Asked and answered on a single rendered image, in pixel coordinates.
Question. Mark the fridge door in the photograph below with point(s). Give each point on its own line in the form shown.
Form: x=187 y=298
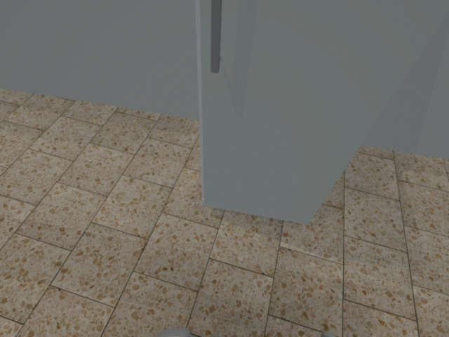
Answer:
x=300 y=85

